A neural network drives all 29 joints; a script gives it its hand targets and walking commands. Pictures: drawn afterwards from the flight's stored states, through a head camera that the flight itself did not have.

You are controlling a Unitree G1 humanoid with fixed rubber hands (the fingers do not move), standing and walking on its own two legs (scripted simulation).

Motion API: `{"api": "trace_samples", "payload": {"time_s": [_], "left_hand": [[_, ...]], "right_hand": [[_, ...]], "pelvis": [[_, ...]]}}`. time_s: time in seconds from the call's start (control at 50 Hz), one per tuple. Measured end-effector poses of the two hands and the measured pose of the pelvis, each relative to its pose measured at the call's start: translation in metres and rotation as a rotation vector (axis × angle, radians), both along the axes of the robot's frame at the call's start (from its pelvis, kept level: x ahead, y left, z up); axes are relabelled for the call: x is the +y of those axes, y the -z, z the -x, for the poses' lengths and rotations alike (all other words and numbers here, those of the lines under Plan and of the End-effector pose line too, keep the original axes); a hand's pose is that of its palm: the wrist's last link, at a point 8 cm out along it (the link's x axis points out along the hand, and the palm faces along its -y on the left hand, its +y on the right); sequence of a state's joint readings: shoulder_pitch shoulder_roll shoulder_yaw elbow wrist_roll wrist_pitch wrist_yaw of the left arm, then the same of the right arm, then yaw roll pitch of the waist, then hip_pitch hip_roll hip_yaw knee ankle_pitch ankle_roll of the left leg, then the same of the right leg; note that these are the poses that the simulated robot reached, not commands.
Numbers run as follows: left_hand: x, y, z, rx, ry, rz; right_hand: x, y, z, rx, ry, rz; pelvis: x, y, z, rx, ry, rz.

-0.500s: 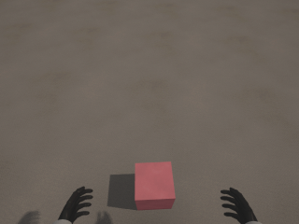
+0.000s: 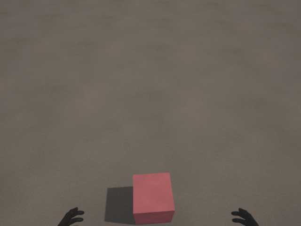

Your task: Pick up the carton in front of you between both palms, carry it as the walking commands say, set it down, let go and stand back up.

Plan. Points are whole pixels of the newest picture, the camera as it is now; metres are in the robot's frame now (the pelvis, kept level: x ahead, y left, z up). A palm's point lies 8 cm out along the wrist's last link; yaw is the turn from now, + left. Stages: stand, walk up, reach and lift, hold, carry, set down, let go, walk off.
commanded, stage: stand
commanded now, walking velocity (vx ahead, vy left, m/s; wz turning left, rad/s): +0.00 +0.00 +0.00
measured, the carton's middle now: (152, 199) +0.41 +0.01 -0.65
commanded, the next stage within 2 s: none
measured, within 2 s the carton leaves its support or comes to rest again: neither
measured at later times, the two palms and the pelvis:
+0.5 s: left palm out of the picture +0.12 +0.25 -0.12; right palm out of the picture +0.08 -0.26 -0.12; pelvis +0.04 +0.00 -0.01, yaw -2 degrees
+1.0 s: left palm out of the picture +0.04 +0.24 -0.14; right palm out of the picture -0.01 -0.25 -0.14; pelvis +0.02 +0.00 +0.00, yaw -3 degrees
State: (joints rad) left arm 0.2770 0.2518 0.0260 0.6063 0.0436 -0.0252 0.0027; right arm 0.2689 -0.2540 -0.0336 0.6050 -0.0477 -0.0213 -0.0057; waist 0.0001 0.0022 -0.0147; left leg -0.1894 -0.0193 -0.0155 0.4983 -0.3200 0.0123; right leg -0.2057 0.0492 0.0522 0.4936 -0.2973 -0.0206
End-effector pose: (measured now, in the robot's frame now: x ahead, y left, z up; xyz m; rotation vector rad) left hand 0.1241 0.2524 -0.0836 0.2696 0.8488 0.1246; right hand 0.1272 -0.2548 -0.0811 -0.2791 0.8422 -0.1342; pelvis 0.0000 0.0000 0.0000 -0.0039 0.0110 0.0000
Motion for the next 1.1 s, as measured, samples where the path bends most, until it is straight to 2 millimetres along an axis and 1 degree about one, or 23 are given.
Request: {"api": "trace_samples", "payload": {"time_s": [0.08, 0.22, 0.32, 0.44, 0.6, 0.78, 0.96, 1.1], "left_hand": [[0.003, 0.012, 0.004, 0.051, 0.002, -0.001], [0.002, 0.025, -0.003, 0.097, 0.005, 0.002], [0.000, 0.031, -0.005, 0.127, 0.001, 0.002], [0.000, 0.036, 0.002, 0.174, -0.008, -0.003], [0.001, 0.041, 0.020, 0.244, -0.021, -0.012], [0.000, 0.046, 0.048, 0.330, -0.038, -0.011], [-0.007, 0.052, 0.079, 0.423, -0.052, 0.007], [-0.013, 0.056, 0.101, 0.487, -0.060, 0.025]], "right_hand": [[-0.008, 0.008, 0.010, 0.043, 0.033, 0.012], [-0.010, 0.019, 0.017, 0.097, 0.072, 0.011], [-0.007, 0.027, 0.023, 0.135, 0.092, 0.000], [-0.004, 0.035, 0.036, 0.187, 0.114, -0.009], [-0.005, 0.043, 0.061, 0.268, 0.141, -0.010], [-0.004, 0.050, 0.095, 0.371, 0.168, -0.018], [0.006, 0.056, 0.129, 0.469, 0.187, -0.043], [0.017, 0.059, 0.152, 0.529, 0.197, -0.065]], "pelvis": [[0.000, 0.002, -0.012, 0.033, 0.010, 0.000], [0.001, 0.006, -0.028, 0.055, 0.024, -0.002], [0.001, 0.008, -0.035, 0.058, 0.031, -0.004], [0.001, 0.010, -0.037, 0.052, 0.038, -0.007], [0.000, 0.009, -0.035, 0.037, 0.047, -0.010], [0.000, 0.007, -0.030, 0.017, 0.054, -0.010], [0.001, 0.004, -0.024, -0.003, 0.059, -0.009], [0.002, 0.003, -0.019, -0.016, 0.062, -0.007]]}}
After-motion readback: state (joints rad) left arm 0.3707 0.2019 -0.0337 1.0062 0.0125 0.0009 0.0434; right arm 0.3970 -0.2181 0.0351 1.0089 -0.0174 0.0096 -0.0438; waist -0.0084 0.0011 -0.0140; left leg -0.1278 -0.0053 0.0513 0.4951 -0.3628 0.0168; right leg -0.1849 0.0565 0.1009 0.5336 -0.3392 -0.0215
